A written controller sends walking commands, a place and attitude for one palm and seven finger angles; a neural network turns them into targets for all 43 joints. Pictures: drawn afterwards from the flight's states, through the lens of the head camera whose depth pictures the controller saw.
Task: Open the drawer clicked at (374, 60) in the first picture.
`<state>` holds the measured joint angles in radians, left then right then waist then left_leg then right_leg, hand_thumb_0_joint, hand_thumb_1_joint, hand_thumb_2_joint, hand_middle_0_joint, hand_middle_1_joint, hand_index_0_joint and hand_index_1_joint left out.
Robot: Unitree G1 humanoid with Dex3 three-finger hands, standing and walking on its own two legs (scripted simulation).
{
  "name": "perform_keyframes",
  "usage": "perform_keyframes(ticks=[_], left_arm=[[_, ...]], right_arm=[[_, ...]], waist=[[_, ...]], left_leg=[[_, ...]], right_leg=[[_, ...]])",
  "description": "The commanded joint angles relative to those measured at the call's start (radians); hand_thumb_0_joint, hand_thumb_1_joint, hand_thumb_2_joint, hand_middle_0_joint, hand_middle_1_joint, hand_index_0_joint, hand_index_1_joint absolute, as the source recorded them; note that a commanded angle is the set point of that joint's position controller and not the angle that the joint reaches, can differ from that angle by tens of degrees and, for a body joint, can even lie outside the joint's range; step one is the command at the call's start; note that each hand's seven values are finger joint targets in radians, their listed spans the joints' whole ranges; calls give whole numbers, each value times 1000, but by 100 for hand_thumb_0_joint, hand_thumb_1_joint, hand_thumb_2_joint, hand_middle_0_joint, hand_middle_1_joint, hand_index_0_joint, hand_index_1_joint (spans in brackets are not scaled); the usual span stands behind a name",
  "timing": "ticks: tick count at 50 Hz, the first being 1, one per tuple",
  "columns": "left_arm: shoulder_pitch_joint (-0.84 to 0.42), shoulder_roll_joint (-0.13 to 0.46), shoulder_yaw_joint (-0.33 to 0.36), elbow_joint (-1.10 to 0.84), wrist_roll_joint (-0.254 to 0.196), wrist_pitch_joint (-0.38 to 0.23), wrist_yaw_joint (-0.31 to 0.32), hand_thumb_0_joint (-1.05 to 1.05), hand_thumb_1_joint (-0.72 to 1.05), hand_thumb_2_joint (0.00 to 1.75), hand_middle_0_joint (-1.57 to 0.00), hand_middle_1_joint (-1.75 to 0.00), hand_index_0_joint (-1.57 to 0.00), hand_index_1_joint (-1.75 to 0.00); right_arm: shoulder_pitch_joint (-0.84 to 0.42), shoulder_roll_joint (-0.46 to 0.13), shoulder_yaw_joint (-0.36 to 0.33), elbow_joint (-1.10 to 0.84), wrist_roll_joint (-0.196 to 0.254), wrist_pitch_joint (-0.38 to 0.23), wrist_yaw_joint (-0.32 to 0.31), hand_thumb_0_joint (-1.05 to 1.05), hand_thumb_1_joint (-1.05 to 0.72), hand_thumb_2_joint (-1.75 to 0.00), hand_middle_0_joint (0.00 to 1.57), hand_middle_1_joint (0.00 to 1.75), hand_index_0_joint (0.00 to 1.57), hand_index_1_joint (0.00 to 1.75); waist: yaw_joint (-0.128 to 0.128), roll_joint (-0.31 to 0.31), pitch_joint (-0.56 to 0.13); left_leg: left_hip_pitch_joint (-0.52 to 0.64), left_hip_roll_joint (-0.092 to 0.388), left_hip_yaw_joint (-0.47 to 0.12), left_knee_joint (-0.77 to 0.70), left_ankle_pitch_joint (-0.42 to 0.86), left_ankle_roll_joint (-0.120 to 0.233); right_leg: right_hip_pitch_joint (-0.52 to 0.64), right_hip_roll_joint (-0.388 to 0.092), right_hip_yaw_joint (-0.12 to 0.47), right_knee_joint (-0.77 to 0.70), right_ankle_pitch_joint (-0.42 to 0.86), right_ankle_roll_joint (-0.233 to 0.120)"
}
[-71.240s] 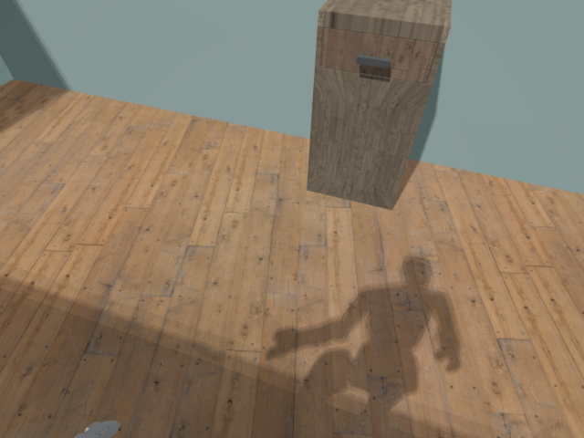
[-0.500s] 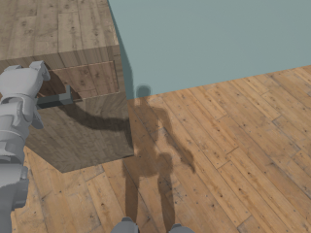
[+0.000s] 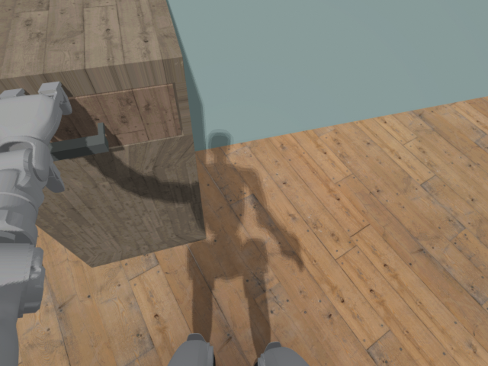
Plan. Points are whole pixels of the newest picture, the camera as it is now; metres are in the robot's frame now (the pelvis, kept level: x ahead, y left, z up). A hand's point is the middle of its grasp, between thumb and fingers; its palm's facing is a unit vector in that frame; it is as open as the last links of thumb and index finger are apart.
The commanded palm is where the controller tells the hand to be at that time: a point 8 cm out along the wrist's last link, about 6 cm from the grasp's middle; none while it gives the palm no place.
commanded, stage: lower the fingers behind the handle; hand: left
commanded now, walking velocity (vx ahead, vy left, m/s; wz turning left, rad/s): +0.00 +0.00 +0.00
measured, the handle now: (74, 140) +0.52 +0.30 +0.01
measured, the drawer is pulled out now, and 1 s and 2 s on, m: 0.00 0.00 0.00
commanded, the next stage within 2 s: lift the hand off the handle in 0.96 s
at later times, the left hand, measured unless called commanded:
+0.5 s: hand (47, 141) +0.48 +0.31 +0.06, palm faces +0.03 +0.02 -1.00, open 13.7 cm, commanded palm +0.47 +0.35 +0.04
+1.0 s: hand (47, 142) +0.48 +0.31 +0.06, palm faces +0.02 +0.04 -1.00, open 13.8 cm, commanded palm +0.48 +0.34 +0.03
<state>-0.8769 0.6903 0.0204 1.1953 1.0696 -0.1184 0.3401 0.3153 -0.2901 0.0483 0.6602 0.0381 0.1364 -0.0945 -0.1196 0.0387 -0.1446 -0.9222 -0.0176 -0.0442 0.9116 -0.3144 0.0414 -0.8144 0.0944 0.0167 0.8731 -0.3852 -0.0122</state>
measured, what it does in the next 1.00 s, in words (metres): stands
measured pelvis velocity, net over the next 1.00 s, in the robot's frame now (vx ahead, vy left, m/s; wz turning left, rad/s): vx -0.04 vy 0.01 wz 0.00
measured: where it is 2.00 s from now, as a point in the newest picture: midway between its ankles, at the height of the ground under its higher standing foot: outside the picture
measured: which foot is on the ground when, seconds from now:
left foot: down 0.00-1.00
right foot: down 0.00-1.00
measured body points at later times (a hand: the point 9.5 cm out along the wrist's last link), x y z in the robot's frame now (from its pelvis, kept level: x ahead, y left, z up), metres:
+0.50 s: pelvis -0.03 +0.00 -0.02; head +0.07 +0.03 +0.42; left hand +0.47 +0.31 +0.12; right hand +0.02 -0.27 -0.13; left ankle +0.06 +0.09 -0.68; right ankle +0.02 -0.12 -0.68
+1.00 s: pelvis -0.04 +0.01 -0.03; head +0.07 +0.03 +0.41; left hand +0.47 +0.31 +0.11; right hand +0.00 -0.27 -0.14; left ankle +0.06 +0.09 -0.68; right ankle +0.02 -0.12 -0.68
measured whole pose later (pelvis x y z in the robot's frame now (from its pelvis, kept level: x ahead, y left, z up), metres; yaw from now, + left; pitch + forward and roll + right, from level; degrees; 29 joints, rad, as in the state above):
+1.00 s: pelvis -0.04 +0.01 -0.03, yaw +0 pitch +21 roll -4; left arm -1.02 0.75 -0.05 1.18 1.07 -0.03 0.25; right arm 0.31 -0.28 0.09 0.63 0.04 0.10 -0.13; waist -0.17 0.03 -0.14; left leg -1.12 -0.03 -0.04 1.06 -0.35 0.06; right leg -1.01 0.08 0.01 1.03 -0.38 0.01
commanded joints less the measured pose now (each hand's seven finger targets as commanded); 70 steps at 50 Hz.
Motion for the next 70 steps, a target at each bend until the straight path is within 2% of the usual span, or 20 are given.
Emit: perform_keyframes(ticks=[1, 3, 7, 14, 24, 28, 51, 52, 53, 54, 56, 58, 60, 63, 64, 65, 67, 68, 69, 70], left_arm=[[-296, 408, 61, 32, 8, 135, -41, 0, -50, 30, -30, -120, -30, -120], [-306, 423, 76, 26, 10, 130, -46, 0, -50, 30, -30, -120, -30, -120], [-317, 394, 38, 43, 20, 135, -50, 0, -50, 30, -30, -120, -30, -120], [-332, 386, 15, 41, 28, 143, -63, 0, -50, 30, -30, -120, -30, -120], [-326, 394, 5, 38, 29, 156, -89, 0, -50, 30, -30, -120, -30, -120], [-350, 357, -17, 25, 32, 160, -97, 0, -50, 30, -30, -120, -30, -120], [-357, 377, -15, 23, 15, 166, -135, 0, -50, 30, -30, -120, -30, -120], [-360, 373, -16, 26, 17, 166, -134, 0, -50, 30, -30, -120, -30, -120], [-358, 215, -70, 7, -4, 179, -128, 0, -50, 30, -30, -120, -30, -120], [-369, 210, -66, -7, -11, 181, -125, 0, -50, 30, -30, -120, -30, -120], [-359, 271, -22, 24, -3, 188, -117, 0, -50, 30, -30, -120, -30, -120], [-392, 279, -16, 14, 1, 182, -120, 0, -50, 30, -30, -120, -30, -120], [-472, 330, 24, -93, 4, 116, -112, 0, -50, 30, -30, -120, -30, -120], [-618, 443, 116, -383, 22, -27, -66, 0, -50, 30, -30, -120, -30, -120], [-608, 425, 115, -421, 29, -49, -33, 0, -50, 30, -30, -120, -30, -120], [-530, 386, 106, -334, 49, -29, -3, 0, -50, 30, -30, -120, -30, -120], [-453, 300, 70, -200, 47, 23, 31, 0, -50, 30, -30, -120, -30, -120], [-463, 273, 53, -184, 36, 50, 42, 0, -50, 30, -30, -120, -30, -120], [-493, 283, 64, -227, 22, 68, 57, 0, -50, 30, -30, -120, -30, -120], [-540, 342, 101, -276, 17, 90, 74, 0, -50, 30, -30, -120, -30, -120]], right_arm=[[93, -185, -56, -79, 1, -23, -25, 0, -90, -90, 20, 30, 20, 30], [92, -189, -57, -78, -3, -24, -24, 0, -90, -90, 20, 30, 20, 30], [94, -190, -53, -84, -2, -32, -29, 0, -90, -90, 20, 30, 20, 30], [91, -192, -48, -88, -4, -40, -38, 0, -90, -90, 20, 30, 20, 30], [76, -189, -41, -90, -4, -45, -48, 0, -90, -90, 20, 30, 20, 30], [74, -185, -45, -88, -7, -49, -48, 0, -90, -90, 20, 30, 20, 30], [92, -187, -32, -93, 0, -59, -60, 0, -90, -90, 20, 30, 20, 30], [95, -187, -33, -94, 0, -59, -59, 0, -90, -90, 20, 30, 20, 30], [135, -170, -56, -99, 0, -72, -45, 0, -90, -90, 20, 30, 20, 30], [133, -175, -59, -92, -2, -81, -35, 0, -90, -90, 20, 30, 20, 30], [134, -183, -56, -85, -1, -81, -33, 0, -90, -90, 20, 30, 20, 30], [139, -181, -56, -82, -6, -89, -34, 0, -90, -90, 20, 30, 20, 30], [159, -177, -59, -72, -13, -108, -30, 0, -90, -90, 20, 30, 20, 30], [165, -176, -79, -62, -29, -142, -32, 0, -90, -90, 20, 30, 20, 30], [170, -176, -90, -52, -35, -150, -28, 0, -90, -90, 20, 30, 20, 30], [172, -171, -90, -33, -38, -149, -22, 0, -90, -90, 20, 30, 20, 30], [169, -166, -86, -24, -37, -150, -3, 0, -90, -90, 20, 30, 20, 30], [166, -169, -82, -24, -37, -156, 3, 0, -90, -90, 20, 30, 20, 30], [177, -175, -86, -23, -36, -158, 8, 0, -90, -90, 20, 30, 20, 30], [183, -182, -89, -14, -37, -154, 12, 0, -90, -90, 20, 30, 20, 30]], waist=[[-6, -52, -194], [0, -41, -197], [-21, -53, -180], [-29, -44, -185], [-25, -41, -215], [-37, -31, -214], [-45, -21, -241], [-48, -23, -241], [-63, 15, -247], [-64, 6, -242], [-57, -36, -253], [-64, -30, -252], [-62, 51, -302], [-43, 192, -532], [-36, 251, -607], [-33, 259, -560], [-42, 177, -395], [-47, 191, -358], [-44, 204, -386], [-33, 236, -457]], left_leg=[[119, -28, 44, -112, -166, 22], [126, -25, 37, -108, -162, 21], [111, -22, 31, -100, -206, 22], [100, -23, 24, -87, -237, 22], [65, -25, 21, -53, -243, 23], [69, -23, 9, -51, -260, 21], [39, -13, -9, -26, -289, 20], [37, -13, -11, -23, -290, 21], [101, -3, -27, -48, -284, 16], [118, 0, -36, -55, -303, 15], [101, 4, -44, -51, -318, 16], [76, 5, -38, -33, -319, 17], [59, 10, -35, 1, -303, 20], [198, 27, -76, 29, -232, 13], [284, 26, -92, 29, -193, 4], [313, 32, -105, 20, -196, -5], [240, 36, -121, -12, -367, -7], [231, 34, -128, -32, -378, -8], [256, 31, -126, -44, -360, -9], [299, 28, -117, -50, -303, -10]], right_leg=[[82, -28, 21, -200, -89, 4], [67, -28, 15, -187, -85, -3], [15, -27, 9, -177, -132, 1], [-32, -27, 1, -153, -159, 0], [-57, -29, 0, -119, -175, -3], [-96, -27, -12, -102, -177, -6], [-138, -32, -25, -50, -183, -5], [-148, -31, -24, -48, -186, -5], [-184, -24, -41, -50, -160, -9], [-193, -25, -47, -53, -158, -5], [-184, -26, -41, -47, -171, -4], [-186, -28, -34, -45, -175, -5], [-198, -30, -27, -9, -153, -8], [-215, -28, -23, 56, -88, -17], [-249, -26, -26, 64, -74, -17], [-296, -20, -40, 63, -82, -22], [-358, -17, -56, 39, -171, -16], [-362, -19, -61, 31, -166, -20], [-337, -18, -64, 24, -151, -21], [-289, -19, -58, 13, -121, -22]])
